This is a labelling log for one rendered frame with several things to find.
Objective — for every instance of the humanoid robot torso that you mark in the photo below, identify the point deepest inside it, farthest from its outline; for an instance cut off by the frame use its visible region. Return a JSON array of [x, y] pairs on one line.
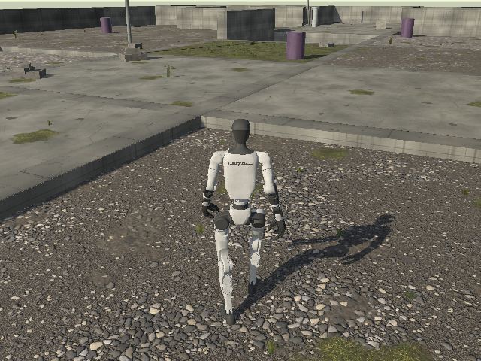
[[240, 173]]

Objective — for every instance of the left robot forearm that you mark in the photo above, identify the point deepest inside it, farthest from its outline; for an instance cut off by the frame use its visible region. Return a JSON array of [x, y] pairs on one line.
[[207, 196]]

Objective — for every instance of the robot left upper arm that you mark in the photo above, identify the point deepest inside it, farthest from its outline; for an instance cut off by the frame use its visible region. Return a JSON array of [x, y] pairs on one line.
[[213, 171]]

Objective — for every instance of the right robot forearm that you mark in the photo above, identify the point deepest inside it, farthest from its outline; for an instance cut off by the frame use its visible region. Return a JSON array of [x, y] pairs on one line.
[[275, 205]]

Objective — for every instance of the robot right shin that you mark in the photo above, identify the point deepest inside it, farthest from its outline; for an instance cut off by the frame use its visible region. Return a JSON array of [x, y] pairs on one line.
[[254, 262]]

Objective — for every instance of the left robot hand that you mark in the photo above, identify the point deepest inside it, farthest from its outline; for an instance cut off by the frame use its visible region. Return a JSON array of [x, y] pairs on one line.
[[212, 207]]

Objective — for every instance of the robot right upper arm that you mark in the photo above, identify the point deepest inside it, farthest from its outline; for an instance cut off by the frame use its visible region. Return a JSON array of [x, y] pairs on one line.
[[267, 171]]

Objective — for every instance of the right robot hand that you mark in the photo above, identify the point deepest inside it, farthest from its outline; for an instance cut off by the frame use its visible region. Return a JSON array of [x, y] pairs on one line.
[[281, 229]]

